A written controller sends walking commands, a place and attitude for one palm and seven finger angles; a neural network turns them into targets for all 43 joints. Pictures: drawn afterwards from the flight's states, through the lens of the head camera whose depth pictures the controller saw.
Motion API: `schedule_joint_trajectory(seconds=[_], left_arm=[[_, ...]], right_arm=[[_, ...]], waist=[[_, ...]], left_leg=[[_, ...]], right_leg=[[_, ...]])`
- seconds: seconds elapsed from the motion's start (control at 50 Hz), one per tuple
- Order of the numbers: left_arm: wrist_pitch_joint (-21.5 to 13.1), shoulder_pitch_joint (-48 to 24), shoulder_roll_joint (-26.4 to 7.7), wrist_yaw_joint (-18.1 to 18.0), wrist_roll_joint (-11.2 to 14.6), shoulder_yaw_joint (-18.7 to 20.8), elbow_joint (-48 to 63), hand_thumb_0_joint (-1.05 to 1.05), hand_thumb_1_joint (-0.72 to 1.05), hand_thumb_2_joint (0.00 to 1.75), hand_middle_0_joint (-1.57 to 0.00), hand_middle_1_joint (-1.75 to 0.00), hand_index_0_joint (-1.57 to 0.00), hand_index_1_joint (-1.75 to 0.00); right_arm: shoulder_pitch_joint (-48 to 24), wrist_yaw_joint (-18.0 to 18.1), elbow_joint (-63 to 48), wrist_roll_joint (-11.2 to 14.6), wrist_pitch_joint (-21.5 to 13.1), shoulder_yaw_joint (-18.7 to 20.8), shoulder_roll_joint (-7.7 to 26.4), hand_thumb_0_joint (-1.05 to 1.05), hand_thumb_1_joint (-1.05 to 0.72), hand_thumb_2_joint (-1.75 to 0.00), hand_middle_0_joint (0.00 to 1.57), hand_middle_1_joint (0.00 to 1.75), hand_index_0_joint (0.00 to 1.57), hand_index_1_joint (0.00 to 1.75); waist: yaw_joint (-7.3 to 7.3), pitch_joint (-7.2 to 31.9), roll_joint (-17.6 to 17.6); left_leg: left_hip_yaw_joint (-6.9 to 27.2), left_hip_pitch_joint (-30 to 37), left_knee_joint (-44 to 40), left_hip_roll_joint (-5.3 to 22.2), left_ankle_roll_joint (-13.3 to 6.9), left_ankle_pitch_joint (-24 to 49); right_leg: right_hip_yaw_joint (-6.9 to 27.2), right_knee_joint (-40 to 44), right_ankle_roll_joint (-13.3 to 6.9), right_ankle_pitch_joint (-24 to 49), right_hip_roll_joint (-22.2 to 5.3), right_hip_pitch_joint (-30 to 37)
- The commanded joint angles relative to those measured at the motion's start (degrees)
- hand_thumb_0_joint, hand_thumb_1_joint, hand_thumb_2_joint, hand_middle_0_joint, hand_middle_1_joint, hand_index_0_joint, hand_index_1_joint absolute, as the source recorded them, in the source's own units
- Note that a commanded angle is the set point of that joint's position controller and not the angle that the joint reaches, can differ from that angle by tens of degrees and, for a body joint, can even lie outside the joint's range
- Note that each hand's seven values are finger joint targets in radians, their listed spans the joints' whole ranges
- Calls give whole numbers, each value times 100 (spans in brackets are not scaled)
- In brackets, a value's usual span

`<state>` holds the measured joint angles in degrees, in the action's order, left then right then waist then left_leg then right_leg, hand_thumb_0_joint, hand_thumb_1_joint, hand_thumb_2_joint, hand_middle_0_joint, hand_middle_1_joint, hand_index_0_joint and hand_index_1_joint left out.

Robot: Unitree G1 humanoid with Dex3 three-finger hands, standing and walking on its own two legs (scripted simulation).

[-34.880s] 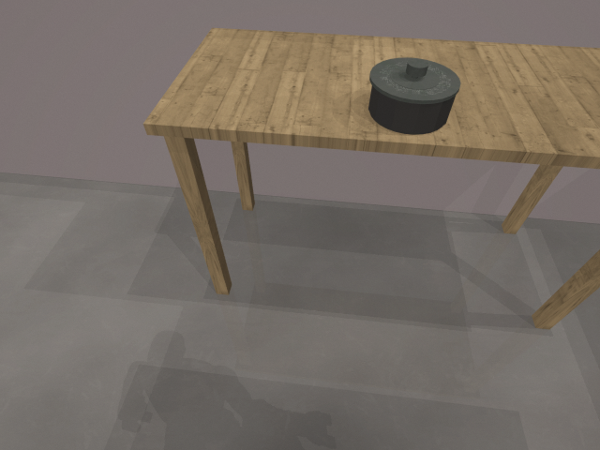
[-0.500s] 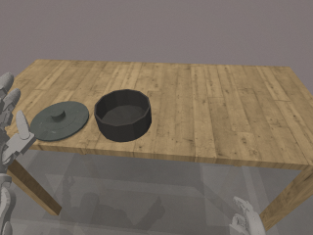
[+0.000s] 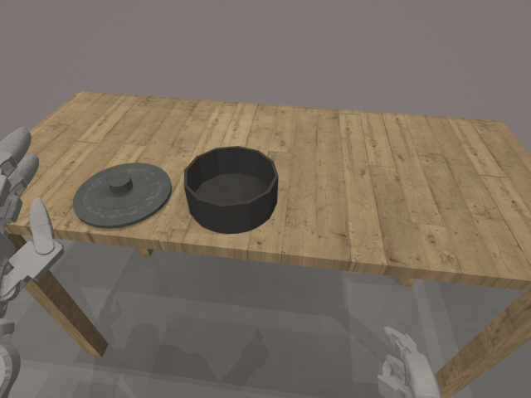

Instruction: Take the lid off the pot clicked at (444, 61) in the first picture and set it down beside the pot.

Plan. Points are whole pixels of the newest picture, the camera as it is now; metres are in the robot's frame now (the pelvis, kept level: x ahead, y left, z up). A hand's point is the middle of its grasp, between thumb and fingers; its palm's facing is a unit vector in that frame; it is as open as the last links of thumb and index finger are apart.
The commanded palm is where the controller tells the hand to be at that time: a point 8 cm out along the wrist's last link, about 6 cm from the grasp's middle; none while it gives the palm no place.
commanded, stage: step back with the hand held close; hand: left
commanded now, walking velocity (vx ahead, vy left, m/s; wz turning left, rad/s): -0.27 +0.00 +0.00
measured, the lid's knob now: (120, 183) +0.47 +0.37 +0.04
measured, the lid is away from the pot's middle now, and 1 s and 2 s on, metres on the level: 0.23 0.23 0.23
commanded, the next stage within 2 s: stop stepping back and stand still in 1.22 s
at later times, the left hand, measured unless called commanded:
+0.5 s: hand (32, 260) +0.17 +0.26 +0.22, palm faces +0.34 -0.78 -0.53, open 7.4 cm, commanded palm +0.11 +0.32 +0.23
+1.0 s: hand out of the picture +0.08 +0.27 +0.22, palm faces +0.39 -0.82 -0.43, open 7.4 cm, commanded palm +0.03 +0.33 +0.23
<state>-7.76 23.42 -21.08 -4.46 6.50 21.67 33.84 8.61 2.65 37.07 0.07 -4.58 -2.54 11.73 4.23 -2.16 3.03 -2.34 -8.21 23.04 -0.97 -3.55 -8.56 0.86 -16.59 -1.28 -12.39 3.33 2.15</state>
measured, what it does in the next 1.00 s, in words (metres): walks backwards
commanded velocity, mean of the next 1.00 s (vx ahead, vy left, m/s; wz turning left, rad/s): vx -0.31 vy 0.00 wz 0.05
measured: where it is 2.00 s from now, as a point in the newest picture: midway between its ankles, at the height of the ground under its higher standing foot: outside the picture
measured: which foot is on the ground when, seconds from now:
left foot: down 0.00-0.90, up 0.92-1.00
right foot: down 0.00-1.00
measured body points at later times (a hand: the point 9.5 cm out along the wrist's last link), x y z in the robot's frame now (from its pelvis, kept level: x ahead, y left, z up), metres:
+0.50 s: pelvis -0.03 +0.04 -0.01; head +0.00 +0.05 +0.43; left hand +0.14 +0.30 +0.25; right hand +0.13 -0.20 -0.09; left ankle +0.05 +0.08 -0.74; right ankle -0.09 -0.09 -0.74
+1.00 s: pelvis -0.11 +0.05 -0.02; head -0.10 +0.08 +0.43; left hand +0.05 +0.31 +0.24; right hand +0.05 -0.20 -0.09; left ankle -0.05 +0.11 -0.72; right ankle -0.09 -0.09 -0.74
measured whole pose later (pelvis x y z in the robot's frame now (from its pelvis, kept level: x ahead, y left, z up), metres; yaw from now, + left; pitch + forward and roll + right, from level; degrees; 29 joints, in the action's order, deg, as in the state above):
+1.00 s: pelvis -0.11 +0.05 -0.02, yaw -2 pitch +0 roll -3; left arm -15.1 32.3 -26.1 -7.9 4.0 26.7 44.6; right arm 12.7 2.6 33.9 1.0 -1.6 2.4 12.0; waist 1.1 0.1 0.1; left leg 0.0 -27.5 47.5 -1.7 -0.7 -21.1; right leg -0.6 -29.4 0.9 -14.1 1.9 -15.2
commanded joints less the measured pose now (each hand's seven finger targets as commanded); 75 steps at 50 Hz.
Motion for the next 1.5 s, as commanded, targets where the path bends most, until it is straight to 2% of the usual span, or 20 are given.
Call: schedule_joint_trajectory(seconds=[0.0,0.18,0.34,0.54,0.76,0.82,0.86,0.9,0.94,0.98,1.0,1.04,1.14,1.28,1.3,1.32,1.34,1.36,1.44,1.48], left_arm=[[-665,-631,-1207,-124,-138,829,1148,0,90,90,-20,-30,-20,-30],[-755,365,-1359,-113,-151,1047,1679,0,90,90,-20,-30,-20,-30],[-769,1149,-1529,-281,-141,1465,2556,0,90,90,-20,-30,-20,-30],[-825,493,-1357,-373,-69,1222,1526,0,90,90,-20,-30,-20,-30],[-892,651,-1454,-395,-244,1300,2020,0,90,90,-20,-30,-20,-30],[-952,779,-1544,-420,-154,1317,2048,0,90,90,-20,-30,-20,-30],[-1040,707,-1521,-467,-146,1234,1992,0,90,90,-20,-30,-20,-30],[-1026,594,-1494,-527,-175,1234,1821,0,90,90,-20,-30,-20,-30],[-874,302,-1296,-473,-222,998,1682,0,90,90,-20,-30,-20,-30],[-867,-126,-1297,-453,-275,896,1567,0,90,90,-20,-30,-20,-30],[-924,-417,-1374,-452,-260,869,1830,0,90,90,-20,-30,-20,-30],[-1045,-314,-1302,-496,-252,933,1804,0,90,90,-20,-30,-20,-30],[-1000,360,-1429,-353,-87,1223,2362,0,90,90,-20,-30,-20,-30],[-813,1291,-1531,-452,-52,1408,2682,0,90,90,-20,-30,-20,-30],[359,419,476,293,-587,-1572,-3238,0,90,90,-20,-30,-20,-30],[-548,-469,-1920,-225,-99,1417,3888,0,90,90,-20,-30,-20,-30],[-794,860,-2402,-460,-4,2158,2552,0,90,90,-20,-30,-20,-30],[-841,1341,-2034,-392,-31,1738,2366,0,90,90,-20,-30,-20,-30],[-839,881,-1914,-535,-102,1632,2557,0,90,90,-20,-30,-20,-30],[-674,909,-1481,-546,-137,1333,2124,0,90,90,-20,-30,-20,-30]], right_arm=[[-708,-4,-1057,6,-169,365,736,0,-90,-90,20,30,20,30],[-413,45,-1575,95,48,532,874,0,-90,-90,20,30,20,30],[-72,21,-1706,24,-141,596,839,0,-90,-90,20,30,20,30],[51,119,-1403,128,-86,650,806,0,-90,-90,20,30,20,30],[-229,140,-1595,-10,-98,592,835,0,-90,-90,20,30,20,30],[-43,117,-1508,1,-118,638,693,0,-90,-90,20,30,20,30],[131,97,-1316,72,-104,715,655,0,-90,-90,20,30,20,30],[230,65,-1139,65,-80,805,680,0,-90,-90,20,30,20,30],[84,42,-1191,132,6,773,625,0,-90,-90,20,30,20,30],[-52,103,-1190,100,-54,629,612,0,-90,-90,20,30,20,30],[-143,131,-1188,113,-120,583,682,0,-90,-90,20,30,20,30],[-137,218,-1170,11,-249,607,799,0,-90,-90,20,30,20,30],[147,-29,-1142,-87,-508,680,668,0,-90,-90,20,30,20,30],[14,-53,-1292,-76,-534,671,650,0,-90,-90,20,30,20,30],[417,-171,327,-207,-660,1049,1613,0,-90,-90,20,30,20,30],[-261,-250,-1466,247,-545,801,387,0,-90,-90,20,30,20,30],[27,72,-1288,12,-497,721,810,0,-90,-90,20,30,20,30],[149,116,-1419,58,-430,653,589,0,-90,-90,20,30,20,30],[60,88,-1251,89,-276,603,550,0,-90,-90,20,30,20,30],[-32,109,-1170,136,-177,691,592,0,-90,-90,20,30,20,30]], waist=[[-303,-20,-547],[-262,905,238],[-270,1227,895],[-504,1218,-543],[-388,466,1059],[-417,899,271],[-530,1171,-863],[-575,1158,-1278],[-644,694,-1356],[-716,133,-1005],[-744,-9,-414],[-646,5,1575],[-503,1368,804],[-480,1340,1030],[-1143,856,941],[-388,1885,274],[-549,1344,607],[-455,1361,-395],[-601,1058,-690],[-656,616,-1272]], left_leg=[[636,583,452,290,5,-400],[1043,-4,-393,949,-95,609],[1368,-824,-896,1526,-245,17],[930,63,85,925,164,272],[1494,-2381,-1653,1213,188,-3266],[1072,-1320,-736,921,253,-1974],[456,79,1485,338,370,-890],[546,78,3163,94,379,-1325],[791,-529,3491,290,309,-1634],[749,-893,1842,445,264,-1302],[717,-920,585,435,266,-753],[1929,-1352,-578,1587,-212,1515],[1793,-111,-204,1924,-552,3681],[1480,-815,-1108,1570,-183,24],[1435,-950,743,1247,69,2510],[871,404,-617,1174,213,-480],[1166,-871,-847,1236,112,-1436],[1229,-1403,-765,788,237,-2542],[360,-504,2564,110,480,-1314],[501,-717,2986,204,382,-1124]], right_leg=[[1146,838,-218,62,-831,-2163],[191,-770,68,856,-319,-1265],[54,-2210,136,-921,-252,-1142],[229,-596,-123,419,-639,-1670],[-302,-1446,-86,-1118,72,-721],[-8,-665,-205,-876,-269,-1340],[878,176,-509,-515,-1284,-2786],[1573,490,-859,-87,-2198,-3425],[1266,198,-813,171,-2218,-3359],[745,-411,-474,992,-1692,-2864],[541,-931,-292,1085,-1343,-2655],[37,-2606,120,-173,-230,-2394],[443,-3791,216,-1876,-67,-2896],[-148,-2148,177,-1356,-19,-1871],[272,-1931,253,-345,-604,-2495],[-92,-1087,265,-1022,-70,-1915],[-491,-720,134,-797,39,-1223],[-536,-435,-28,-1154,30,-699],[1375,665,-795,-1659,-2147,-2700],[1207,568,-752,-1819,-2006,-2961]])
